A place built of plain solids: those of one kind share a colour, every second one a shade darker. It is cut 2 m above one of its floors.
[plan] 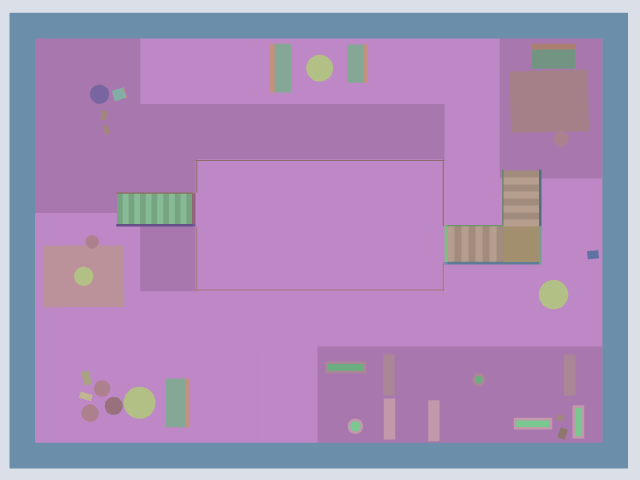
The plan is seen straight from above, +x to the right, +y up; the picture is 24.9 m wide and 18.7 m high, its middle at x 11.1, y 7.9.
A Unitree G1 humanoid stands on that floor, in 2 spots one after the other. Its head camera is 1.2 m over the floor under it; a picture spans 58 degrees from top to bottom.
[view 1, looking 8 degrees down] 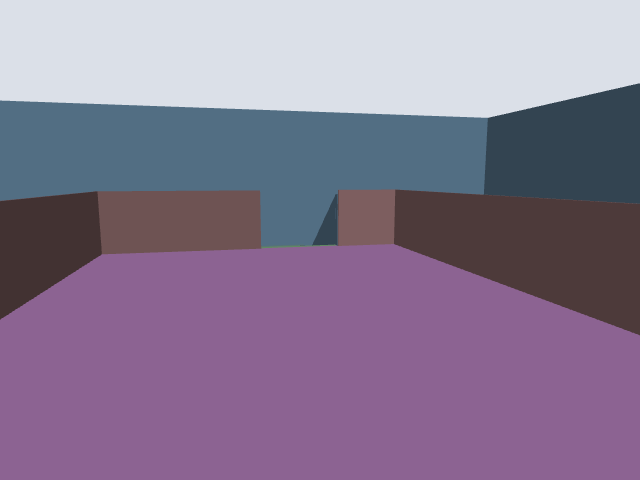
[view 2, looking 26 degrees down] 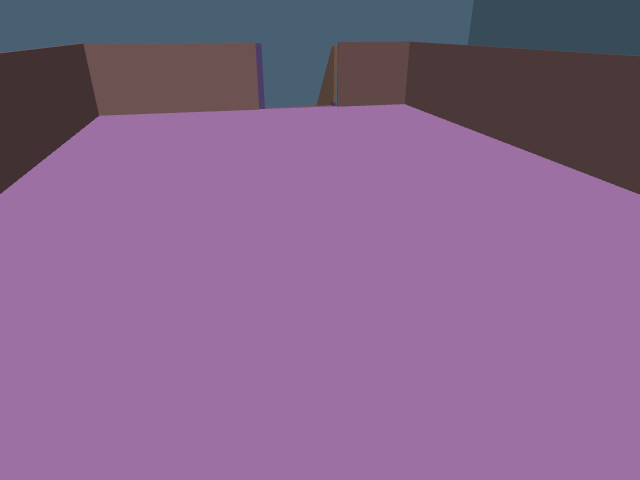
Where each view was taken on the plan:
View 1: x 8.41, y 9.11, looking -13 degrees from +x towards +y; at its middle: wall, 9.26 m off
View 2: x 13.71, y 7.74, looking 167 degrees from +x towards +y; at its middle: floor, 2.74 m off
